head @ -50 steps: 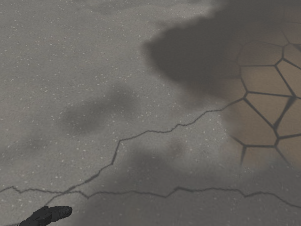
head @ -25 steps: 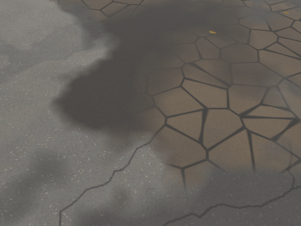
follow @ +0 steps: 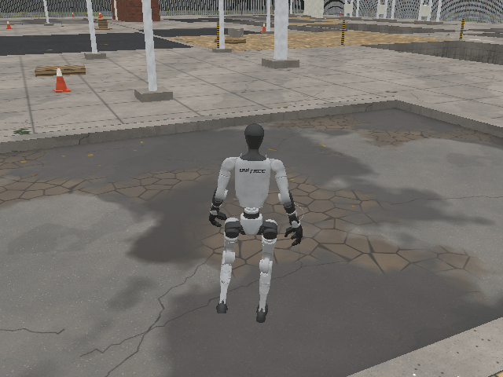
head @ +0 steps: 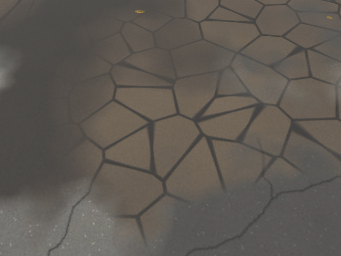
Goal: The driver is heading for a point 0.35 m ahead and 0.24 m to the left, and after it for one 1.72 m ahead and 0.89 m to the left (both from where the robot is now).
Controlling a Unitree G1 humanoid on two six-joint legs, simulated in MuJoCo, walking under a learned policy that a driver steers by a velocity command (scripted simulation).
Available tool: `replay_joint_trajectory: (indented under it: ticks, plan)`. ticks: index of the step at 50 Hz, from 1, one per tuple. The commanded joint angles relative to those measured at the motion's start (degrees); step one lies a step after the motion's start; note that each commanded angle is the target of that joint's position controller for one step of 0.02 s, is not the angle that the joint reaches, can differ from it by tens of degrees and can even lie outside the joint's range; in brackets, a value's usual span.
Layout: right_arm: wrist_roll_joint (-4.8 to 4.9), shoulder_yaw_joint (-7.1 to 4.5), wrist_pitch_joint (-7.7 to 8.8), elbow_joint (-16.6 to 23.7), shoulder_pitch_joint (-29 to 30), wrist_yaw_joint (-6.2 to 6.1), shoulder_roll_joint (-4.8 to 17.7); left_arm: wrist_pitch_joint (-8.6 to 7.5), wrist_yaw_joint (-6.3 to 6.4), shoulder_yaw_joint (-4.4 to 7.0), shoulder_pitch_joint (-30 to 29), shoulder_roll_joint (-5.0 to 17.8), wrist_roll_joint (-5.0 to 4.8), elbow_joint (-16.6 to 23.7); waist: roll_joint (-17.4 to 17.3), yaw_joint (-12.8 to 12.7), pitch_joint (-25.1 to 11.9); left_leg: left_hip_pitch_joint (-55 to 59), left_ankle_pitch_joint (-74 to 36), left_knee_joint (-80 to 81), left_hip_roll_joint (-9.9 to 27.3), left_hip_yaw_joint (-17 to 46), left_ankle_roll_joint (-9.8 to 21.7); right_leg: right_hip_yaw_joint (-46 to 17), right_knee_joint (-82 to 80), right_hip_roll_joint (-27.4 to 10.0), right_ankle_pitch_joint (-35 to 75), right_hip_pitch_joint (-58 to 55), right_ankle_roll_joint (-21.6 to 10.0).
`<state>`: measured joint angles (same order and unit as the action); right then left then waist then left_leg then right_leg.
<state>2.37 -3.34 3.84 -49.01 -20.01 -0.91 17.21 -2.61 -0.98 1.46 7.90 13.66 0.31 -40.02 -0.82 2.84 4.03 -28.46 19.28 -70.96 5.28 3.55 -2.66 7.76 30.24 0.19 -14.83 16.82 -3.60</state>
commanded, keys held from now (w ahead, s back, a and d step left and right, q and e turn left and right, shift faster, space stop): q+shift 1.00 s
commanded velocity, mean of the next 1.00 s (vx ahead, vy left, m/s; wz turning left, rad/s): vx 0.07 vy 0.00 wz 0.84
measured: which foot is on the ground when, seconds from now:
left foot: up 0.00-0.28, down 0.30-0.72, up 0.74-1.00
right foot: down 0.00-0.28, up 0.30-0.72, down 0.74-1.00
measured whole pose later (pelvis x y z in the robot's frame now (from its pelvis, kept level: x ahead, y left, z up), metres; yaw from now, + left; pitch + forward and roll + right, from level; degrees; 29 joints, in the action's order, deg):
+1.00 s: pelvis +0.27 -0.08 +0.01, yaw +53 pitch +2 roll -1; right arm 1.6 -5.0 -4.1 -30.2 -11.2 -0.3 20.0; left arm 0.8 2.6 4.0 7.0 15.6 1.1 -41.4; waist -2.4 -1.2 4.3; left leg -33.1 20.3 -62.4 4.0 2.3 -5.8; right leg 6.2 22.9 -1.0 -10.8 13.8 -1.0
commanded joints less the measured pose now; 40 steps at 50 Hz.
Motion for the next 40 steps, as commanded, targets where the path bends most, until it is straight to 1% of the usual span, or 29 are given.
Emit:
replay_joint_trajectory:
  ticks: [1, 3, 4, 6, 8, 10, 11, 13, 14, 15, 16, 17, 18, 19, 20, 21, 22, 23, 24, 26, 29, 32, 34, 35, 36, 37, 38, 39, 40]
  plan:
    - [-0.15, -1.56, -1.78, 1.72, -6.43, -0.08, 2.60, -2.19, 1.23, 2.53, -1.77, 6.68, 0.32, 2.11, 6.10, 0.74, -7.98, -2.88, -7.72, 1.62, 0.77, -1.39, -0.14, -3.98, -14.63, -14.62, 48.69, -9.38, -3.99]
    - [-0.68, -1.80, -1.99, 3.73, -3.99, -0.06, 2.08, -2.32, 2.33, 2.41, -5.45, 6.34, 1.07, 2.25, 6.29, 1.93, -4.99, -3.00, -12.82, 7.23, -0.60, -3.60, 0.15, 1.41, -16.90, -11.76, 47.84, -6.30, -2.46]
    - [-0.93, -1.77, -1.92, 4.68, -2.78, 0.15, 1.79, -2.05, 3.01, 2.28, -6.75, 6.08, 1.02, 2.26, 6.93, 2.08, -4.06, -2.50, -16.31, 11.71, -1.03, -4.83, 0.34, 4.04, -16.98, -10.39, 46.66, -5.73, -1.61]
    - [-1.18, -1.55, -1.78, 6.21, 0.13, 1.03, 1.20, -1.02, 4.19, 2.22, -7.20, 6.33, 0.29, 2.07, 6.43, 0.83, -3.09, -1.47, -22.10, 21.47, -1.87, -7.32, 0.73, 6.83, -15.82, -9.46, 44.26, -7.16, -0.30]
    - [-1.49, -1.40, -2.08, 7.77, 1.71, 2.49, 1.05, 0.26, 5.18, 2.58, -5.96, 7.92, -0.30, 1.47, 5.38, -0.34, -4.09, -0.89, -23.86, 27.05, -2.32, -9.11, 1.40, 7.06, -13.30, -11.64, 48.26, -11.26, -0.64]
    - [-1.45, -1.82, -2.84, 8.94, 0.31, 3.82, 2.59, 1.82, 5.56, 3.05, -5.92, 9.28, -0.72, 1.25, 5.37, 0.14, -5.34, 0.22, -20.99, 28.82, -3.30, -10.64, 3.01, 7.50, -8.71, -13.59, 54.40, -15.01, -0.91]
    - [-1.31, -2.24, -3.32, 9.34, -1.22, 4.15, 3.77, 2.64, 5.64, 3.28, -6.68, 9.72, -1.04, 1.50, 5.64, 1.02, -5.88, 1.39, -17.94, 28.86, -4.13, -11.37, 4.07, 7.70, -5.58, -14.31, 57.97, -15.98, -0.85]
    - [-0.85, -3.41, -4.02, 9.70, -6.40, 3.82, 6.74, 4.00, 5.62, 3.66, -8.85, 9.85, -1.64, 2.55, 6.53, 3.60, -7.54, 6.57, -11.21, 30.35, -6.24, -12.03, 6.99, 7.65, 3.89, -14.59, 62.51, -15.69, -0.25]
    - [-0.81, -4.42, -3.85, 8.89, -12.57, 3.11, 8.72, 4.49, 5.22, 3.58, -10.39, 9.23, -1.87, 3.12, 4.41, 6.66, -9.90, 14.49, -11.83, 35.21, -7.47, -10.53, 9.48, 7.09, 14.83, -13.00, 57.51, -12.49, 0.25]
    - [-1.31, -5.17, -3.19, 8.88, -15.55, 1.88, 10.08, 4.43, 4.24, 3.03, -12.09, 7.50, -2.31, 3.97, -3.82, 8.95, -8.01, 22.16, -30.66, 44.33, -5.79, -4.05, 12.98, 6.35, 29.94, -6.78, 31.28, -3.68, 2.43]
    - [-2.56, -4.81, -2.21, 10.42, -9.45, 1.21, 11.62, 4.02, 2.72, 1.89, -8.30, 1.08, 0.43, 5.61, -19.14, -0.94, -4.08, 27.01, -54.49, 41.14, 0.66, 16.18, 20.32, 1.64, 47.23, 7.09, -19.94, 15.19, 6.11]
    - [-4.45, -5.05, -0.82, 14.34, -5.59, 1.63, 14.45, 2.96, 1.74, 1.94, -1.18, 4.51, 0.24, 5.56, -16.59, -2.99, -17.39, 31.50, -33.66, 51.75, 10.38, 41.84, 30.39, -14.58, 58.61, 10.75, -23.67, 19.66, 7.16]
    - [-3.57, -5.46, -0.29, 17.30, 0.57, 1.83, 14.21, 1.49, 1.16, 2.74, -2.90, 8.83, -0.90, 5.31, -7.52, -3.08, -15.55, 29.31, -17.66, 56.30, 11.84, 42.13, 28.37, -19.52, 56.15, 7.27, -19.53, 21.73, 5.15]
    - [-1.60, -4.86, -0.61, 18.42, 4.41, 1.44, 11.30, 0.95, 1.07, 3.24, -6.43, 9.76, -0.66, 5.78, 1.36, -4.36, -8.82, 23.56, -10.60, 57.28, 9.36, 37.05, 24.76, -18.73, 51.32, 5.26, -15.31, 22.63, 4.43]
    - [-0.28, -4.15, -1.16, 19.12, 6.43, 0.99, 9.16, 1.14, 1.30, 3.42, -8.21, 9.42, 0.03, 5.75, 6.85, -5.49, -6.62, 18.40, -8.03, 57.08, 7.62, 32.73, 21.86, -18.24, 45.99, 3.15, -12.55, 21.60, 4.45]
    - [-0.23, -4.10, -1.72, 19.80, 7.39, 0.20, 8.50, 1.58, 1.50, 3.58, -9.40, 8.96, 0.27, 5.95, 6.56, -5.61, -6.91, 15.61, -9.32, 56.07, 5.16, 28.81, 19.87, -18.20, 40.41, 2.13, -10.92, 18.82, 4.75]
    - [-0.74, -4.14, -2.53, 20.48, 7.51, -0.53, 8.12, 1.98, 1.41, 3.60, -9.97, 8.18, 0.21, 5.55, 5.11, -5.07, -7.44, 14.59, -10.64, 55.46, 1.89, 24.99, 17.94, -17.57, 35.26, 2.23, -9.12, 16.13, 5.46]
    - [-1.21, -4.38, -3.29, 20.71, 7.30, -1.09, 8.37, 2.14, 1.35, 3.30, -9.67, 6.38, 0.04, 4.90, 3.37, -4.76, -7.83, 14.54, -13.72, 54.38, -0.22, 22.41, 16.92, -16.36, 30.00, 3.02, -7.71, 14.84, 6.40]
    - [-1.47, -4.73, -3.94, 20.62, 6.28, -1.58, 8.92, 2.20, 1.47, 3.03, -9.56, 4.98, -0.16, 4.32, 1.61, -3.99, -8.76, 15.23, -17.19, 53.47, -1.06, 21.52, 16.61, -15.64, 25.92, 3.80, -7.07, 14.01, 7.37]
    - [-1.51, -5.30, -5.03, 20.35, 5.01, -2.22, 9.94, 2.43, 1.89, 2.94, -9.11, 4.15, -0.67, 3.67, -1.35, -2.97, -10.79, 15.99, -18.31, 52.08, -1.55, 21.76, 15.83, -15.73, 20.74, 4.55, -5.18, 12.33, 8.75]
    - [-1.30, -5.41, -6.26, 21.06, 6.60, -2.31, 9.88, 2.46, 2.22, 3.34, -8.87, 5.05, -1.08, 2.84, -5.88, -1.83, -11.26, 14.66, -11.38, 51.24, -2.91, 22.97, 13.46, -15.89, 14.65, 4.96, -1.08, 9.59, 9.17]
    - [-1.46, -5.21, -6.93, 21.93, 8.22, -1.64, 9.52, 1.49, 1.97, 3.85, -8.85, 6.29, -1.24, 2.32, -9.66, -0.81, -10.67, 15.07, -9.12, 49.68, -3.41, 25.94, 12.27, -16.22, 8.13, 5.19, -1.10, 7.00, 8.23]
    - [-1.28, -5.08, -7.13, 22.71, 9.56, -1.27, 9.48, 0.55, 1.49, 4.54, -7.08, 7.84, -1.32, 1.63, -11.26, -1.22, -10.68, 15.88, -10.70, 47.45, -3.52, 28.82, 11.58, -16.38, 1.33, 4.88, -0.67, 4.00, 7.04]
    - [-0.91, -4.90, -7.18, 23.22, 11.04, -1.18, 9.35, 0.14, 1.28, 5.03, -4.81, 8.65, -1.27, 0.77, -11.29, -2.58, -10.70, 15.10, -10.28, 45.58, -4.41, 29.28, 10.61, -15.88, -4.79, 4.17, 2.89, 0.52, 6.20]
    - [-0.65, -4.45, -7.17, 23.55, 11.34, -1.08, 8.37, -0.03, 1.28, 5.67, -2.58, 10.01, -1.02, -0.12, -9.17, -3.26, -11.17, 12.27, -5.13, 41.88, -6.66, 27.70, 8.86, -16.73, -10.68, 0.76, 7.71, -5.05, 4.84]
    - [-1.08, -3.41, -7.31, 22.94, 6.53, -0.87, 4.88, 0.40, 1.47, 6.33, -2.96, 13.44, -0.26, 0.55, 1.86, -0.45, -13.53, 5.95, 12.26, 29.94, -12.16, 20.20, 6.36, -27.30, -12.43, -11.49, 7.17, -12.33, 0.09]
    - [-0.80, -3.80, -6.77, 24.81, 5.92, -0.53, 6.59, 0.99, 1.55, 6.37, -4.36, 15.71, 1.94, 1.05, 16.35, 1.61, -10.14, -5.15, 17.84, 17.34, -16.93, 10.38, 3.54, -40.29, -15.44, -19.88, 10.92, -10.19, -8.05]
    - [-1.50, -5.00, -5.96, 24.38, 6.72, -0.04, 11.80, 0.71, 1.79, 6.12, -6.37, 13.01, 2.22, 2.38, 15.13, 1.02, -7.58, -8.85, 13.84, 7.86, -10.82, 8.63, 1.24, -41.18, -15.78, -22.47, 9.60, -7.88, -10.86]
    - [-1.20, -5.57, -6.07, 22.76, 6.95, 0.14, 13.68, 0.92, 2.47, 5.27, -8.37, 9.91, 1.42, 3.32, 10.28, 0.54, -6.52, -8.45, 8.97, 4.67, -8.59, 7.45, 0.26, -33.39, -14.40, -18.60, 6.78, -6.66, -8.99]
Next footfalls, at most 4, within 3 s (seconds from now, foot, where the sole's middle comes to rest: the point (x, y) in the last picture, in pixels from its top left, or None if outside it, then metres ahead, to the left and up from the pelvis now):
0.30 left None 0.28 0.06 -0.77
0.74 right None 0.40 -0.11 -0.77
1.20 left None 0.17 0.03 -0.77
1.68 right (97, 245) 0.49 0.31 -0.77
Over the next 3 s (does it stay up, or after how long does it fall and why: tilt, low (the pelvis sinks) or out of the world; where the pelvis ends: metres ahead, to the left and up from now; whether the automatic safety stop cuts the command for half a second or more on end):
stays up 0.96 1.06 -0.03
